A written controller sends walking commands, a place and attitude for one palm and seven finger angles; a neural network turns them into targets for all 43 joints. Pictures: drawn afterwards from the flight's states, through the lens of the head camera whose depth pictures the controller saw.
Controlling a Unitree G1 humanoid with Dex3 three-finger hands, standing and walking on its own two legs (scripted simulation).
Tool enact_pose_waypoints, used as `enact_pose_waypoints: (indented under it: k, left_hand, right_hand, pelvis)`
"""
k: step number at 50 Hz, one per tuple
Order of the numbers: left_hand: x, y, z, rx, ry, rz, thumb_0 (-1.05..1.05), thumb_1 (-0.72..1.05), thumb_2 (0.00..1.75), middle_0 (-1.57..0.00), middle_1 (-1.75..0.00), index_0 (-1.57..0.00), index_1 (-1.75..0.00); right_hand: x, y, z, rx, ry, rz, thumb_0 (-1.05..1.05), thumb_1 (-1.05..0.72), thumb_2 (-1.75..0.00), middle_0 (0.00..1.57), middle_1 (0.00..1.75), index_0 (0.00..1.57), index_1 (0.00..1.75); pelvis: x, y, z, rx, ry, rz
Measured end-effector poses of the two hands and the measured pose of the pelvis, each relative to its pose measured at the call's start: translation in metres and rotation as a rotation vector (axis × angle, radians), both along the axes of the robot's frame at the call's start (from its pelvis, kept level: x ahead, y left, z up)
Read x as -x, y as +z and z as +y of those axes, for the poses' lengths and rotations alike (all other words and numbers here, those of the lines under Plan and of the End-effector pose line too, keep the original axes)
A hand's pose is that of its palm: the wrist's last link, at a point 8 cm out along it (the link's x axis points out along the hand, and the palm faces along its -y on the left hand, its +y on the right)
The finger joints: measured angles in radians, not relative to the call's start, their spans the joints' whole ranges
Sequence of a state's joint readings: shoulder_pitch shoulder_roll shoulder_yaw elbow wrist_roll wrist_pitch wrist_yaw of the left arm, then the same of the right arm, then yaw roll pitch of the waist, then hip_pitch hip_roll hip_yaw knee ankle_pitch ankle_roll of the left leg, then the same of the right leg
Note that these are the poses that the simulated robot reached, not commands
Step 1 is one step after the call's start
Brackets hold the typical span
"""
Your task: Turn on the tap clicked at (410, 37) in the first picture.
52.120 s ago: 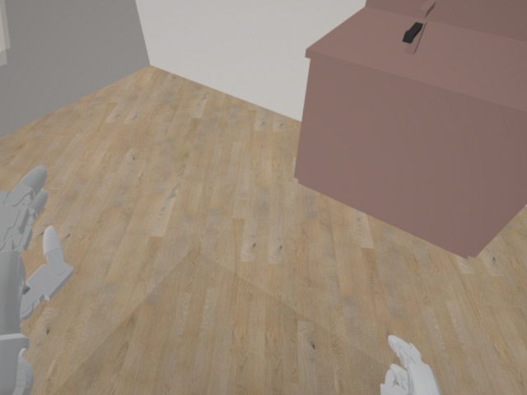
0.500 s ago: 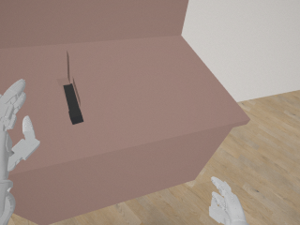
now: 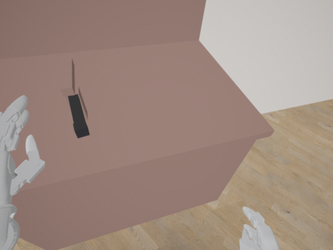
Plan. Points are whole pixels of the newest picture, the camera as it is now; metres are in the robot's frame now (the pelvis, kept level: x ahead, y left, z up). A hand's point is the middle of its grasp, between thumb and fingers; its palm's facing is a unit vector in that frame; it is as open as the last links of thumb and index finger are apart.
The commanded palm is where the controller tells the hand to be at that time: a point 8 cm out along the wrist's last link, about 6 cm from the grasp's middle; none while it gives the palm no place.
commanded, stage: come to a stop and stand still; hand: left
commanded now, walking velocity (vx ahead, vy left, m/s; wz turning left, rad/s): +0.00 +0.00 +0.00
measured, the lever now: (81, 129) +0.35 +0.24 +0.09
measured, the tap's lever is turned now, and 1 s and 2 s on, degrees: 8 8 8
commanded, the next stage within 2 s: look again from close up in 1.04 s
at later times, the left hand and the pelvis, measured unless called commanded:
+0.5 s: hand (35, 148) +0.23 +0.26 +0.18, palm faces +0.41 -0.83 -0.37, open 7.4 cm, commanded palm +0.16 +0.28 +0.17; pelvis -0.01 +0.00 +0.00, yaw -1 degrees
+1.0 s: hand (35, 155) +0.23 +0.26 +0.16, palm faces +0.37 -0.87 -0.33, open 7.4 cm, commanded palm +0.17 +0.30 +0.17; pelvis +0.01 +0.02 +0.00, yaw +0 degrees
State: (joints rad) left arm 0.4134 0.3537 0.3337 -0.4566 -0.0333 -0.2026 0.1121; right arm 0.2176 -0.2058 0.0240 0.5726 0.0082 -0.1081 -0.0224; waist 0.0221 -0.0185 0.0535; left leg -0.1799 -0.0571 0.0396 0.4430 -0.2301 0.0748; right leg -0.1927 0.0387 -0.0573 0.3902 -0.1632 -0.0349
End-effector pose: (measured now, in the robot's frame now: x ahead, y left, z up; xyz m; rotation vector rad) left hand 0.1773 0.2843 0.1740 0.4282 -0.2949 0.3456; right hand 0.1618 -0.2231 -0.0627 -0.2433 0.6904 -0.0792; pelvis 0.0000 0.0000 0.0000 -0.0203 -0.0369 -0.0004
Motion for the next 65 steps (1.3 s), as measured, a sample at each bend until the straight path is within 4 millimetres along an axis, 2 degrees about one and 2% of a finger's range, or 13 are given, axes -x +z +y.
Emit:
enact_pose_waypoints:
  k: [7,16,18,21,24,27,29,33,38,43,49,55,65]
  left_hand:
    - [0.001,-0.002,-0.005,0.009,0.001,0.009,0.01,0.89,0.90,-0.21,-0.30,-0.21,-0.31]
    - [0.001,-0.003,-0.007,0.009,0.002,0.020,0.01,0.89,0.90,-0.21,-0.30,-0.21,-0.31]
    - [-0.007,0.013,0.006,-0.129,0.006,-0.025,0.01,0.89,0.90,-0.21,-0.30,-0.22,-0.31]
    - [-0.019,0.026,0.029,-0.123,0.053,-0.102,0.01,0.89,0.90,-0.21,-0.30,-0.22,-0.31]
    - [-0.019,0.020,0.020,-0.066,0.031,-0.080,0.01,0.89,0.90,-0.21,-0.30,-0.21,-0.30]
    - [-0.013,0.004,0.000,-0.035,-0.048,-0.007,0.01,0.90,0.90,-0.20,-0.30,-0.21,-0.30]
    - [-0.009,-0.006,-0.006,-0.021,-0.081,0.034,0.01,0.90,0.90,-0.21,-0.30,-0.21,-0.30]
    - [-0.008,-0.013,0.005,-0.023,-0.056,0.046,0.01,0.89,0.90,-0.21,-0.30,-0.22,-0.31]
    - [-0.011,-0.001,0.022,-0.011,0.008,-0.040,0.01,0.89,0.90,-0.21,-0.30,-0.22,-0.31]
    - [-0.013,0.004,0.017,0.010,-0.013,-0.088,0.01,0.89,0.90,-0.21,-0.30,-0.21,-0.31]
    - [-0.015,-0.002,0.018,0.008,-0.033,-0.042,0.01,0.89,0.90,-0.21,-0.30,-0.21,-0.31]
    - [-0.008,-0.001,0.022,0.004,-0.018,-0.033,0.01,0.89,0.90,-0.21,-0.30,-0.21,-0.31]
    - [-0.002,0.001,0.019,0.002,0.001,-0.029,0.01,0.89,0.90,-0.21,-0.30,-0.21,-0.31]
  right_hand:
    - [0.001,0.002,-0.009,0.011,-0.007,-0.006,0.01,-0.91,-0.90,0.20,0.30,0.20,0.30]
    - [-0.002,0.001,-0.008,0.004,-0.002,-0.008,0.01,-0.91,-0.90,0.20,0.30,0.20,0.30]
    - [-0.001,-0.001,-0.004,0.021,0.042,0.002,0.01,-0.91,-0.90,0.20,0.30,0.20,0.30]
    - [0.001,-0.006,0.001,-0.010,0.068,0.011,0.01,-0.91,-0.90,0.20,0.30,0.20,0.30]
    - [0.004,-0.006,0.004,-0.051,0.041,-0.020,0.01,-0.91,-0.90,0.20,0.30,0.20,0.30]
    - [0.008,-0.008,0.006,-0.062,0.003,-0.029,0.01,-0.91,-0.90,0.20,0.30,0.20,0.30]
    - [0.011,-0.008,0.007,-0.052,-0.012,-0.017,0.01,-0.91,-0.90,0.20,0.30,0.20,0.30]
    - [0.012,-0.009,0.010,-0.020,-0.007,0.016,0.01,-0.91,-0.90,0.20,0.30,0.20,0.30]
    - [0.001,-0.005,0.015,0.000,0.024,0.012,0.01,-0.91,-0.90,0.20,0.30,0.20,0.30]
    - [-0.014,0.004,0.021,-0.002,0.033,-0.036,0.01,-0.91,-0.90,0.20,0.30,0.20,0.30]
    - [-0.025,0.011,0.027,-0.010,0.027,-0.070,0.01,-0.91,-0.90,0.20,0.30,0.20,0.30]
    - [-0.022,0.010,0.030,-0.008,0.037,-0.055,0.01,-0.91,-0.90,0.20,0.30,0.20,0.30]
    - [-0.005,0.000,0.027,-0.019,0.027,-0.001,0.01,-0.91,-0.90,0.20,0.30,0.20,0.30]
  pelvis:
    - [0.001,0.000,-0.005,-0.001,0.000,0.003]
    - [0.001,0.001,-0.006,-0.001,0.001,0.009]
    - [0.005,-0.001,-0.009,0.002,0.013,0.019]
    - [0.009,-0.002,-0.009,0.001,-0.001,0.026]
    - [0.007,-0.002,-0.002,-0.001,-0.018,0.024]
    - [0.003,-0.002,0.004,-0.003,-0.026,0.023]
    - [0.001,-0.002,0.006,-0.004,-0.023,0.022]
    - [-0.002,-0.003,0.007,-0.004,-0.009,0.017]
    - [-0.005,-0.003,0.010,0.001,-0.002,0.010]
    - [-0.008,-0.003,0.014,0.004,-0.007,0.008]
    - [-0.008,-0.002,0.017,0.007,-0.008,0.008]
    - [-0.006,-0.002,0.018,0.007,-0.005,0.003]
    - [-0.001,-0.001,0.016,0.004,-0.003,-0.001]
